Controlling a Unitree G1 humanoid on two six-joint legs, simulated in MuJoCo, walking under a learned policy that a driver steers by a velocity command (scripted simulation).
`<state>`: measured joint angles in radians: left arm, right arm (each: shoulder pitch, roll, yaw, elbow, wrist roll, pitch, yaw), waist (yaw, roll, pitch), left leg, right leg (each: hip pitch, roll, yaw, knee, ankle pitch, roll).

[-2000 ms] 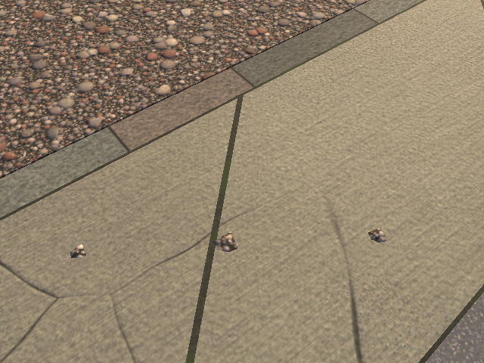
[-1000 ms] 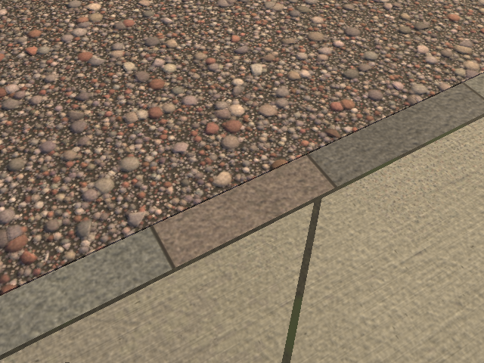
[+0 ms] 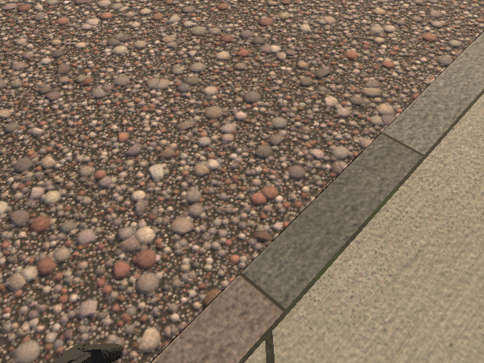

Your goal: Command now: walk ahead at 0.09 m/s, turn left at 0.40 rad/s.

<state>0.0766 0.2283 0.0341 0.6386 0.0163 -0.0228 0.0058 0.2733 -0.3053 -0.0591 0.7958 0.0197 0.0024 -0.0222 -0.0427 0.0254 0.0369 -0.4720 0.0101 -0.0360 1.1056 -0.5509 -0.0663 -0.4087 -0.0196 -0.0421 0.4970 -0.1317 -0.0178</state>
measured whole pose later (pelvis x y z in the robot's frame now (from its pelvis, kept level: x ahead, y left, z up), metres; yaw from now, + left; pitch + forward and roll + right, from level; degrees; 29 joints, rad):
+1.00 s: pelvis +0.03 +0.02 +0.01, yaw +33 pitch +1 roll +1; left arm 0.15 0.25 0.06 0.74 0.01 0.00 0.03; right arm 0.21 -0.34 -0.10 0.64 0.01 0.06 -0.03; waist 0.01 0.04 0.05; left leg -0.49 -0.04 -0.12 1.05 -0.43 -0.10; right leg -0.22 -0.02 -0.02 0.43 -0.23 -0.01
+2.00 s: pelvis +0.16 +0.04 +0.01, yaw +11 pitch +3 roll +3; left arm 0.46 0.26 0.04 0.78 -0.02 -0.04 0.03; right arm 0.01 -0.29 -0.08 0.67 0.01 -0.09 0.04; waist 0.08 0.05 0.03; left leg -0.65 0.02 -0.06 0.60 0.05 -0.05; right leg 0.03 0.04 0.14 0.27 -0.33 -0.08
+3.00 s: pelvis +0.43 +0.14 +0.00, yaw +24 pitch +1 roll -2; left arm 0.16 0.31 0.08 0.72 -0.01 -0.01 0.02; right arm 0.25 -0.29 -0.06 0.72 0.01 0.00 0.02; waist 0.00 -0.04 0.02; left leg -0.28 -0.03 0.00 0.57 -0.32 0.07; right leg -0.47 -0.05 0.00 1.00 -0.46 0.01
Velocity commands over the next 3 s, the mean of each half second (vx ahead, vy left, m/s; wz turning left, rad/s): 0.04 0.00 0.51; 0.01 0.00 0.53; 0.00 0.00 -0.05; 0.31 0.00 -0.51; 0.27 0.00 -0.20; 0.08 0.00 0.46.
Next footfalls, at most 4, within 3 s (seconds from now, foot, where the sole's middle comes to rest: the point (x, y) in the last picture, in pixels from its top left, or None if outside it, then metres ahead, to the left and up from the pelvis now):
0.26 left None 0.05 0.14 -0.77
0.76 right None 0.12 -0.06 -0.77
1.14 left None -0.03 0.16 -0.77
1.64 right None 0.09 -0.06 -0.77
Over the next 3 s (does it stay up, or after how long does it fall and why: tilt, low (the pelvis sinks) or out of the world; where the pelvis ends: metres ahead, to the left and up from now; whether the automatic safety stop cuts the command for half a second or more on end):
stays up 0.43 0.14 0.00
